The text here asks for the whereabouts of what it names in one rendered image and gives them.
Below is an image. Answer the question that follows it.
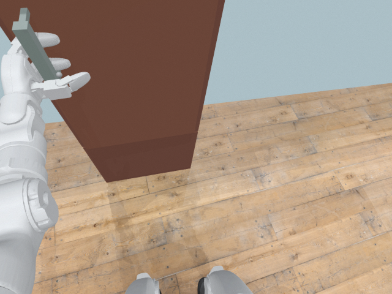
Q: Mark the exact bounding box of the right robot thigh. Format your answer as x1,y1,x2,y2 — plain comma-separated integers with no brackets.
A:
204,270,253,294

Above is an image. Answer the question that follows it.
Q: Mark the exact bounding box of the robot left hand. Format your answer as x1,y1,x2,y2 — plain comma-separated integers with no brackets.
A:
1,32,91,105

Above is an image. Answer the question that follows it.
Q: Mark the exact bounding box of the robot right shin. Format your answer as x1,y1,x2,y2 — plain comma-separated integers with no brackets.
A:
209,266,224,275

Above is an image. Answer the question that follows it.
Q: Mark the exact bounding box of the left robot upper arm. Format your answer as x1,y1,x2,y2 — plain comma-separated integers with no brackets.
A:
0,178,59,294

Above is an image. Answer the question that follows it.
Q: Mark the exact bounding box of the robot left forearm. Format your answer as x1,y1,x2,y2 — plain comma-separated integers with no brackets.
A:
0,93,48,184

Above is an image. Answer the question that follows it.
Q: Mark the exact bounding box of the handle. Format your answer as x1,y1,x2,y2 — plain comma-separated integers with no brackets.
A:
12,8,61,81

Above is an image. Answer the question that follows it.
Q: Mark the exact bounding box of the cupboard door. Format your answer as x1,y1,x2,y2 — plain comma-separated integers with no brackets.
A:
0,0,218,149

